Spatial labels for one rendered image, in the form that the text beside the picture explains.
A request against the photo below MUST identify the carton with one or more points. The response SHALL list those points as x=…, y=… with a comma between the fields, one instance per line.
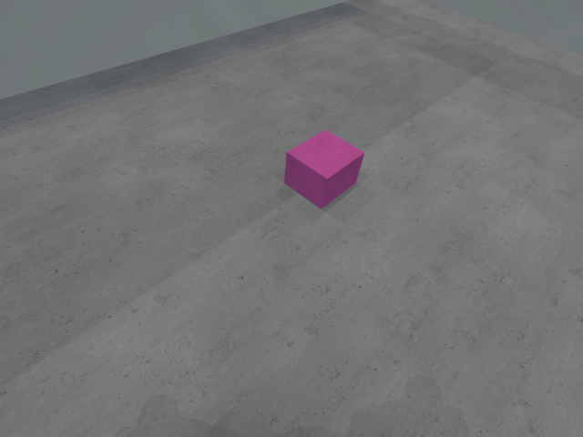
x=322, y=168

